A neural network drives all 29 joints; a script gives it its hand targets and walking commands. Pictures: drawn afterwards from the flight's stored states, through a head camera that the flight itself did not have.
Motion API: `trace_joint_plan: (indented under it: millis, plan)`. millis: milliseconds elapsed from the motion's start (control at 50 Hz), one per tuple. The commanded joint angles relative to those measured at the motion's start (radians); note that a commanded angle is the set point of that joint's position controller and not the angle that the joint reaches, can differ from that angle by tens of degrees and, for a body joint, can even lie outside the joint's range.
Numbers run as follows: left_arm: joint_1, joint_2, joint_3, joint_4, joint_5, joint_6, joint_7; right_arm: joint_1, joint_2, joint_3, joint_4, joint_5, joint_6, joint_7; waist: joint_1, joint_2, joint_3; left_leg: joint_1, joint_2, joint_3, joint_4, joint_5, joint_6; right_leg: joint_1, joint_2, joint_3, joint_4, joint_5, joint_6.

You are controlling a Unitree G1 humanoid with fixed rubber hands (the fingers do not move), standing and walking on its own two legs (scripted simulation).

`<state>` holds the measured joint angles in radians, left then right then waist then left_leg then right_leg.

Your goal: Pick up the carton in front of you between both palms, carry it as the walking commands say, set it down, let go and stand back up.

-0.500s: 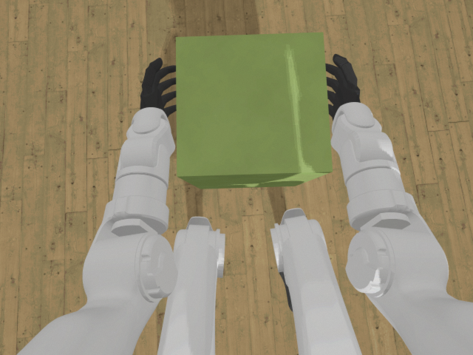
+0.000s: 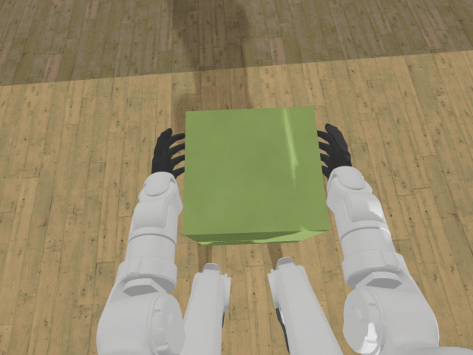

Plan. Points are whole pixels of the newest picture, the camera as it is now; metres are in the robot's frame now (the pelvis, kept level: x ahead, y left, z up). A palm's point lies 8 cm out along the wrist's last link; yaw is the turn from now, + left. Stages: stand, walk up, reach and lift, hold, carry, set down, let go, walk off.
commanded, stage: reach and lift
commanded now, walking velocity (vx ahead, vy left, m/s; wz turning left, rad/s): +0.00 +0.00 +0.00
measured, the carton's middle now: (250, 187) +0.41 -0.02 -0.12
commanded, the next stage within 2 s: hold in 1.86 s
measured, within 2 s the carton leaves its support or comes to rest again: neither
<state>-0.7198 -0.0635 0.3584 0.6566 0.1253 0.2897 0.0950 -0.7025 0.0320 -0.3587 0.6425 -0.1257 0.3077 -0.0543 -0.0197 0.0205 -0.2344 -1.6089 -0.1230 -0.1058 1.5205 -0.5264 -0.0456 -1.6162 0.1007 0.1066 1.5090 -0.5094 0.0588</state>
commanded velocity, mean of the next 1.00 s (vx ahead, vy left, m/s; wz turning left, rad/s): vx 0.00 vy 0.00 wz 0.00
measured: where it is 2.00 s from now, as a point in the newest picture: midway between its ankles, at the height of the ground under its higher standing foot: (251, 337)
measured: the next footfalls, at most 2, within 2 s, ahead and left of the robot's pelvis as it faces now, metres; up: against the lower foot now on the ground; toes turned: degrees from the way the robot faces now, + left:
none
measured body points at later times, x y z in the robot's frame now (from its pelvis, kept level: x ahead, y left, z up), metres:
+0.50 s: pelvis +0.06 +0.00 +0.14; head +0.12 -0.01 +0.59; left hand +0.40 +0.14 +0.11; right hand +0.39 -0.16 +0.10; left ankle +0.07 +0.13 -0.54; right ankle +0.08 -0.13 -0.54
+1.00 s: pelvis +0.06 +0.00 +0.20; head +0.03 -0.01 +0.64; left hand +0.37 +0.15 +0.21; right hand +0.36 -0.16 +0.21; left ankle +0.07 +0.13 -0.54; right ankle +0.08 -0.13 -0.54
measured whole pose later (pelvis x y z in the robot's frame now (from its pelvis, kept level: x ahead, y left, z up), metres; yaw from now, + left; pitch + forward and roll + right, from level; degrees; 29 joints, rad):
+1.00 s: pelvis +0.06 +0.00 +0.20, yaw +0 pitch -3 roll +0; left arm -0.29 -0.16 0.29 0.42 0.28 0.59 0.00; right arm -0.28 0.16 -0.28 0.41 -0.28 0.61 0.00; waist 0.00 0.01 -0.05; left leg -0.18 -0.05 -0.15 0.47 -0.24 -0.01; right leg -0.19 0.05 0.14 0.46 -0.23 0.01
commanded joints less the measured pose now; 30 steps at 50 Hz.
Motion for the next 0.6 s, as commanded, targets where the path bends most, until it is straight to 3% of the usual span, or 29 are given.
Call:
trace_joint_plan:
  millis: [0, 360, 580]
  plan:
    - [-0.538, -1.095, -0.585, 0.028, -0.116, -0.006, -0.237, -0.567, 1.072, 0.587, -0.008, 0.128, -0.016, 0.239, -0.012, -0.007, -0.748, 0.509, -0.061, 0.117, -0.253, 0.208, 0.007, 0.555, 0.068, -0.130, -0.236, 0.230, -0.028]
    - [-0.193, -1.082, -0.590, 0.002, -0.058, -0.037, -0.251, -0.231, 1.080, 0.604, -0.024, 0.068, -0.054, 0.230, 0.001, -0.019, -0.477, 0.926, -0.015, 0.034, -0.655, 0.371, 0.031, 0.997, 0.030, -0.043, -0.632, 0.386, -0.045]
    - [-0.022, -1.076, -0.667, -0.107, -0.073, 0.062, -0.281, -0.062, 1.085, 0.681, -0.135, 0.089, 0.044, 0.248, 0.012, -0.021, -0.311, 1.231, 0.016, 0.011, -0.906, 0.541, 0.030, 1.308, 0.008, -0.014, -0.886, 0.552, -0.045]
